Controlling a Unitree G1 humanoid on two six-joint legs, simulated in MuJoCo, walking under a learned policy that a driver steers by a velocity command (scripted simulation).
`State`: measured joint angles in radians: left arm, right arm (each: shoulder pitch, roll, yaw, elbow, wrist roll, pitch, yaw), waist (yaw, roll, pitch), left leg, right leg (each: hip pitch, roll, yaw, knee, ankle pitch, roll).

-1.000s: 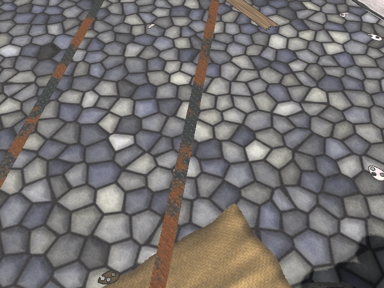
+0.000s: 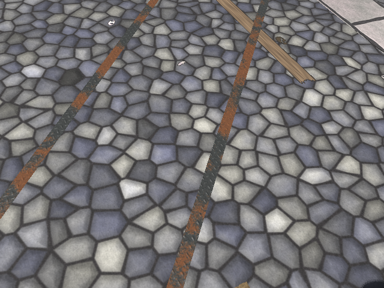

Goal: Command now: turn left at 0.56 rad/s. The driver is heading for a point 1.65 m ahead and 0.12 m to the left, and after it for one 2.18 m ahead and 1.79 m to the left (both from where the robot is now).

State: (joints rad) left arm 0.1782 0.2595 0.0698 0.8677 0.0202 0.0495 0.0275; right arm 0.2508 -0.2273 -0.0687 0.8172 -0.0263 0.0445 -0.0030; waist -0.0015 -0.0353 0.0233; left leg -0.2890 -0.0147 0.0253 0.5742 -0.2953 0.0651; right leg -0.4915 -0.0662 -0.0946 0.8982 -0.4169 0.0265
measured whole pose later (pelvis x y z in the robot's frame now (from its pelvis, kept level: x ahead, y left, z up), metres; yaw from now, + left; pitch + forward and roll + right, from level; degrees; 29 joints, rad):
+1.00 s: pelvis +0.00 -0.03 +0.01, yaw +8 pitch +0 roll +1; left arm 0.24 0.31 0.08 0.78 0.03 0.04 -0.06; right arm 0.29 -0.26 -0.04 0.81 -0.03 -0.03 -0.02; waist -0.02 -0.03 0.02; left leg -0.04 0.00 0.06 0.27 -0.24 0.02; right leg -0.47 0.00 0.01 0.93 -0.33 -0.02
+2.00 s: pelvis +0.51 -0.08 +0.01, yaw +10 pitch +1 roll +1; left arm 0.13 0.27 0.00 0.71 0.05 -0.03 -0.02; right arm 0.38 -0.28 -0.06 0.87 0.00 -0.05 0.02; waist -0.04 -0.03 0.05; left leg -0.13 -0.17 -0.08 0.31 -0.19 0.13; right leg -0.66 -0.12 0.06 0.90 -0.17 0.05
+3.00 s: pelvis +1.01 +0.05 +0.01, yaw +14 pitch +1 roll +1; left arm 0.20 0.29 0.07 0.81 0.03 0.00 -0.05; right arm 0.38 -0.25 -0.04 0.88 -0.02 -0.09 -0.01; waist -0.03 -0.05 0.02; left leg -0.04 -0.01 0.19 0.26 -0.23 0.05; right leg -0.66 -0.08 0.00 0.99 -0.13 -0.03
